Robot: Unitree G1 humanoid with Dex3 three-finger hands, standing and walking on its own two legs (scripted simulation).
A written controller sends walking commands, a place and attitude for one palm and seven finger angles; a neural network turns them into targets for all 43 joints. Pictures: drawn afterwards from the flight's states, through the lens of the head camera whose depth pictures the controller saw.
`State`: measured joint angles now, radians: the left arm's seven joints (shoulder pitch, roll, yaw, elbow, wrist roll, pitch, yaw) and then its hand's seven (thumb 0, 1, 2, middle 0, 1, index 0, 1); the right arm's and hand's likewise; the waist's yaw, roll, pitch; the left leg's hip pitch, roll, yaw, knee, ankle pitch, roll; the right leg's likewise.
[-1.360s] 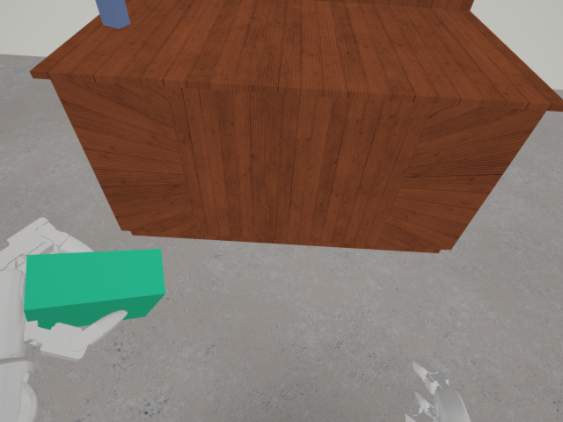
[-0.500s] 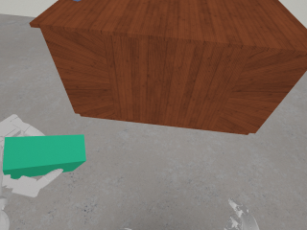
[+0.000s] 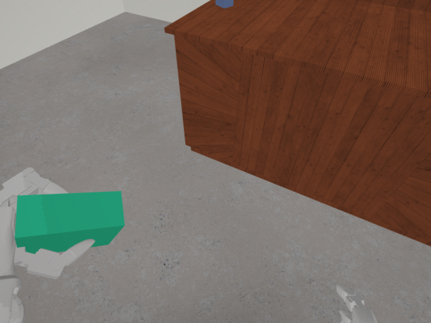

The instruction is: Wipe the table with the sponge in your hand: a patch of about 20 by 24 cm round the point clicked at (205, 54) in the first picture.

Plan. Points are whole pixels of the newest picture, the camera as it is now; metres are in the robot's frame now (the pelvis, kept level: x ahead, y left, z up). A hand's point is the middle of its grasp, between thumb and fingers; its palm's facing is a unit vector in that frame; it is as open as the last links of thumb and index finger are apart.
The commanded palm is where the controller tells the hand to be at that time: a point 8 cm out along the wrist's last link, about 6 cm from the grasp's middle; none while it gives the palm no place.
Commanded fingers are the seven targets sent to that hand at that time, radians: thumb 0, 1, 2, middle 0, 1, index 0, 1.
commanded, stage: walk to a spot facing it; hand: left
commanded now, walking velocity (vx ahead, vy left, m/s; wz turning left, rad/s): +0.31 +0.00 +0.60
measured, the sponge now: (85, 222) +0.23 +0.20 +0.14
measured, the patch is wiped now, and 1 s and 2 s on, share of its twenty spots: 0.00 0.00 0.00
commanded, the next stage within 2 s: none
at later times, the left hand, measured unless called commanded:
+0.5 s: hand (3, 254) +0.17 +0.27 +0.16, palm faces +0.62 -0.66 -0.43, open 9.4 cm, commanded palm +0.11 +0.29 +0.18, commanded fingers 0.00 0.10 1.30 -1.20 -1.60 -1.20 -1.60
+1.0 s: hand (1, 187) +0.26 +0.34 +0.16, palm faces +0.69 -0.61 -0.39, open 9.4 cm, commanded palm +0.17 +0.35 +0.18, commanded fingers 0.00 0.10 1.30 -1.20 -1.60 -1.20 -1.60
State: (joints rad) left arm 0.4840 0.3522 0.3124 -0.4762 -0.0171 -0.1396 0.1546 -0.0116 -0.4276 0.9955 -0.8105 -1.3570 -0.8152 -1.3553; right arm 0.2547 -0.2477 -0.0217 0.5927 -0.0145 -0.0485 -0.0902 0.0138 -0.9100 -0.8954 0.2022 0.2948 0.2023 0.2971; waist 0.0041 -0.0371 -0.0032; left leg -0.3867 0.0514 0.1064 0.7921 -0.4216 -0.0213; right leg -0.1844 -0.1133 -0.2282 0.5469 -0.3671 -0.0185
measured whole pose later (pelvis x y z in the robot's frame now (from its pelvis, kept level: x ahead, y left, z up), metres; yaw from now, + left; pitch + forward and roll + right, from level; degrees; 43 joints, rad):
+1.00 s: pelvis +0.14 +0.03 -0.02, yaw +23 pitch -2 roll +1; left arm 0.38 0.39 0.36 -0.51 0.00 -0.20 0.18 -0.01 -0.43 1.00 -0.81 -1.36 -0.82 -1.36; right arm 0.16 -0.17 -0.03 0.58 0.00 -0.05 -0.05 0.01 -0.91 -0.90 0.20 0.29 0.20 0.30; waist -0.02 -0.06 0.10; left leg -0.35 0.03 0.17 0.67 -0.28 0.05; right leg -0.36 -0.11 -0.07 1.22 -0.55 0.02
